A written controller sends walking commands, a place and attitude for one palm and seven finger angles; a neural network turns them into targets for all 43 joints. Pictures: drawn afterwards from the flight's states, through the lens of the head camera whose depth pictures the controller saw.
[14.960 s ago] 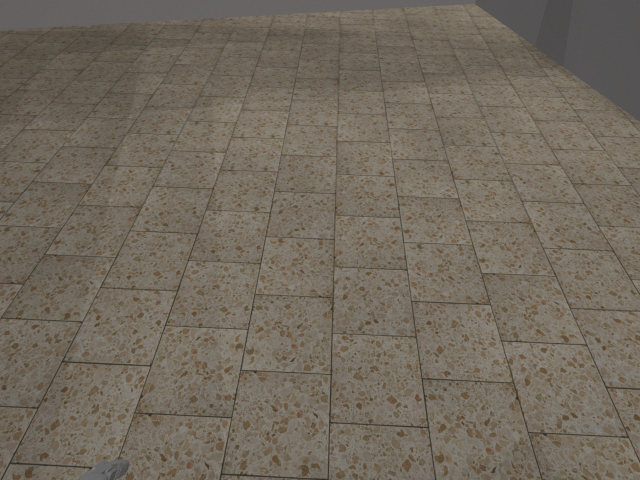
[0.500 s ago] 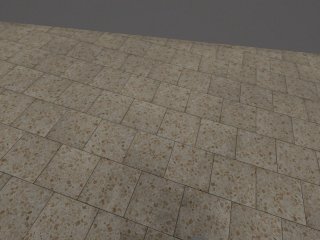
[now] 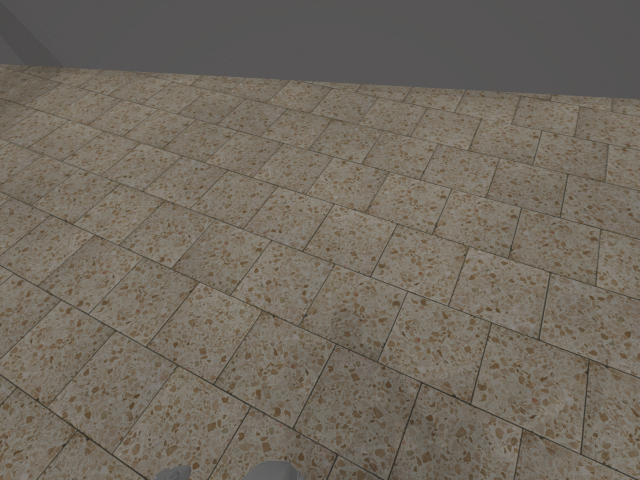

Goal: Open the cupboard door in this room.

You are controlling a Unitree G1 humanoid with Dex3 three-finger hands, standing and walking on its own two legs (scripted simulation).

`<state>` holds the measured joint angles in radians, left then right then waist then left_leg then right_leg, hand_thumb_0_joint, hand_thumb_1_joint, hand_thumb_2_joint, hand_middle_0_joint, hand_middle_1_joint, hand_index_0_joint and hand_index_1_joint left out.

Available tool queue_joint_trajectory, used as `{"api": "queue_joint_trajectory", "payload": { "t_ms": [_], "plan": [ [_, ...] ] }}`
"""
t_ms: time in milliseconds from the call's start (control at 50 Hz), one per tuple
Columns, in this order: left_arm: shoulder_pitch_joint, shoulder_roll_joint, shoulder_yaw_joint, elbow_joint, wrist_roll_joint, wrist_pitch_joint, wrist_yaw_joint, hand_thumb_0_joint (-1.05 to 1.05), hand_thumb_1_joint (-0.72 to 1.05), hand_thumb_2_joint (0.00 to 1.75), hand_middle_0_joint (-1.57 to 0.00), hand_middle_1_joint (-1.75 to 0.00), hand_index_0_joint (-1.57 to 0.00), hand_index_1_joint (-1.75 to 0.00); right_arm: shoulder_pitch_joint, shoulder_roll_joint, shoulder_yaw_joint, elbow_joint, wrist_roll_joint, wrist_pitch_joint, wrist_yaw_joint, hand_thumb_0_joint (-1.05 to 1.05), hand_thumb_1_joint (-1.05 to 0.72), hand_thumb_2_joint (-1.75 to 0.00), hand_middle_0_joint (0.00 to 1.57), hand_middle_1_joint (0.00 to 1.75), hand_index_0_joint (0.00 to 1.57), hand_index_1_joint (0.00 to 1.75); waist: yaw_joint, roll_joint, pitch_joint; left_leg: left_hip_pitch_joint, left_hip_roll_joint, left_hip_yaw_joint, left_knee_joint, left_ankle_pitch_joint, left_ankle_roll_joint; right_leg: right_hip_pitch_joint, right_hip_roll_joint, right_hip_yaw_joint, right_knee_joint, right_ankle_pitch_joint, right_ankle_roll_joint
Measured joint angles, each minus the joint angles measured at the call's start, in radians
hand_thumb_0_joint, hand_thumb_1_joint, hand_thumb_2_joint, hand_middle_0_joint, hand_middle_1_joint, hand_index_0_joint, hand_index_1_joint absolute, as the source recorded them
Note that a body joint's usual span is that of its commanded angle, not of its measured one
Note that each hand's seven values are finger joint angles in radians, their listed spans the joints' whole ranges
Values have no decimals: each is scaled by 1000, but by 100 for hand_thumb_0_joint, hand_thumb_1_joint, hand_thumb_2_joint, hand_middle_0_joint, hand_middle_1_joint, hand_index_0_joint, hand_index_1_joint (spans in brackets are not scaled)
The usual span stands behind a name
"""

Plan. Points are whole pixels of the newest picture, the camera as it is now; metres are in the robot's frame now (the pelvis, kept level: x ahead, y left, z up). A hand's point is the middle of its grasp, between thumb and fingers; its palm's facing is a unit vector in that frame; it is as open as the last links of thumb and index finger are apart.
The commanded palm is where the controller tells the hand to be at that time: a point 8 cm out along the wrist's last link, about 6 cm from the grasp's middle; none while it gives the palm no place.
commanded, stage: turn or walk to find it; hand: left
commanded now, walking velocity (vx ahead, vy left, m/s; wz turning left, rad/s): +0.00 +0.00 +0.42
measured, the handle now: out of the picture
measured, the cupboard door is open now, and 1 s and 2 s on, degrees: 0 0 0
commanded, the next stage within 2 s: none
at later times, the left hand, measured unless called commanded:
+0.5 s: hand out of the picture -0.03 +0.27 -0.18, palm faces +0.26 -0.93 -0.25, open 7.3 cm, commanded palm none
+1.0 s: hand out of the picture -0.02 +0.20 -0.15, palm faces +0.42 -0.86 -0.28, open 7.3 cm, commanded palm none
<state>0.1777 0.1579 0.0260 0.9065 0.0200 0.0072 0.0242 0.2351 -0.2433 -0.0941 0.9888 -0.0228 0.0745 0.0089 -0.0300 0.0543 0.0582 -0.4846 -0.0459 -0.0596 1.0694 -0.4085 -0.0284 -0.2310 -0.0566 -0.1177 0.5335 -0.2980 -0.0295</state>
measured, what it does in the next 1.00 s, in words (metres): steps on the spot, turning left: left foot, then right foot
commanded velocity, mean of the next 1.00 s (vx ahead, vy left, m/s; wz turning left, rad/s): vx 0.00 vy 0.00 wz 0.42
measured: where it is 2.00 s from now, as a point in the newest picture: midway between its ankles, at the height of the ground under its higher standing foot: outside the picture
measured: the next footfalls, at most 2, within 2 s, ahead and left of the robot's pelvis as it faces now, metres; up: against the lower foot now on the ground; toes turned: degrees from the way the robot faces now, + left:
left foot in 0.34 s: -0.01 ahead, +0.16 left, +0.00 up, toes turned +14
right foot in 0.78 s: +0.07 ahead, -0.07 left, +0.00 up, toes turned +15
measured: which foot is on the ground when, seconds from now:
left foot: up 0.00-0.32, down 0.34-0.78, up 0.80-1.00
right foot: down 0.00-0.34, up 0.36-0.76, down 0.78-1.00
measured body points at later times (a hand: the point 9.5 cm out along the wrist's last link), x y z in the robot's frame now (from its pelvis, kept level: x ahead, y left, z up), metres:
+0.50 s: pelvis -0.01 +0.05 +0.00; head +0.02 +0.08 +0.45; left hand -0.04 +0.32 -0.16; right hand +0.14 -0.17 -0.13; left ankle -0.05 +0.15 -0.74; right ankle -0.02 -0.10 -0.67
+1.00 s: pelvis -0.01 +0.00 +0.00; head +0.03 -0.02 +0.45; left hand -0.04 +0.25 -0.12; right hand +0.13 -0.22 -0.16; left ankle -0.11 +0.13 -0.65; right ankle +0.03 -0.08 -0.74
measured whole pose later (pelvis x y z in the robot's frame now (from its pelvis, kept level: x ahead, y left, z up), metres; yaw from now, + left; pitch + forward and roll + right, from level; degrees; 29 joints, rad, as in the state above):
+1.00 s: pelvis -0.01 +0.00 +0.00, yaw +26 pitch -1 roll +2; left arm 0.20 0.16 0.03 0.93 0.03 0.00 0.03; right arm 0.22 -0.25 -0.09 1.00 -0.02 0.08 0.01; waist -0.02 0.04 0.07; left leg -0.47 0.01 -0.03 1.14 -0.39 -0.06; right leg -0.22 -0.09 -0.17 0.51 -0.28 -0.03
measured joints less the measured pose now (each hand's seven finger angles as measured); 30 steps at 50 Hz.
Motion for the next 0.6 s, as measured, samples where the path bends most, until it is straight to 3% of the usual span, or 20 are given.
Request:
{"api": "queue_joint_trajectory", "payload": {
  "t_ms": [60, 140, 260, 320, 340, 400, 460, 520, 600],
  "plan": [
    [19, -7, -1, 14, 1, 0, 1, 0, 91, 90, -20, -30, -21, -30, 7, -8, -3, 7, -1, 1, 4, 1, -91, -90, 20, 30, 20, 30, -3, -6, 4, -19, 33, 11, 95, 50, -21, 18, -11, -28, -31, 15, 0],
    [40, -5, 5, 29, 5, -4, 4, 0, 92, 90, -20, -30, -21, -30, 7, -9, 1, 21, 0, 6, 3, 1, -91, -90, 20, 30, 19, 30, 7, -24, 10, 15, 68, 24, 49, 34, -40, 23, -32, -62, -42, 17, 4],
    [61, 29, 15, 53, 14, -1, -2, 0, 92, 90, -20, -30, -21, -30, -41, 1, 20, 22, 11, -3, -1, 1, -91, -90, 20, 30, 19, 30, 38, -60, 29, 130, 83, 83, -235, -41, -36, 5, -76, -105, -4, -1, 27],
    [73, 54, 24, 66, 10, 8, -3, 0, 91, 90, -20, -30, -21, -30, -68, 6, 31, 2, 13, -23, -1, 1, -91, -90, 20, 30, 19, 30, 46, -73, 30, 214, 77, 123, -449, 63, -21, -18, -101, -131, 59, -32, 53],
    [79, 64, 28, 68, 6, 14, -4, 0, 91, 90, -20, -30, -21, -30, -75, 7, 32, -6, 11, -33, 0, 1, -91, -90, 20, 30, 19, 30, 47, -78, 25, 232, 73, 128, -501, 101, 13, -37, -110, -134, 100, -50, 63],
    [70, 99, 38, 88, 2, 49, 3, 0, 91, 90, -20, -30, -21, -30, -102, 34, 41, -23, 8, -54, -4, 1, -91, -90, 20, 30, 19, 30, 58, -115, 31, 225, 51, 131, -477, 74, 53, -124, -94, -26, 324, -220, 90],
    [50, 107, 41, 99, -1, 60, -1, 0, 91, 90, -20, -30, -20, -30, -109, 46, 49, -33, 5, -61, -15, 1, -91, -90, 20, 30, 20, 30, 55, -104, 25, 245, 46, 106, -528, 99, 56, -190, -58, 32, 491, -196, 103],
    [29, 106, 38, 85, -2, 50, -7, 0, 91, 90, -20, -30, -20, -30, -111, 52, 54, -34, 5, -63, -17, 1, -91, -90, 20, 30, 20, 30, 55, -94, 20, 266, 37, 85, -583, 136, 61, -217, -45, 59, 526, -153, 115],
    [0, 95, 32, 58, -3, 45, -7, 0, 91, 90, -20, -30, -20, -30, -102, 56, 53, -36, 5, -61, -14, 1, -91, -90, 20, 30, 20, 30, 46, -82, 14, 273, 24, 59, -613, 159, 60, -212, -35, 78, 465, -140, 123]
  ]
}}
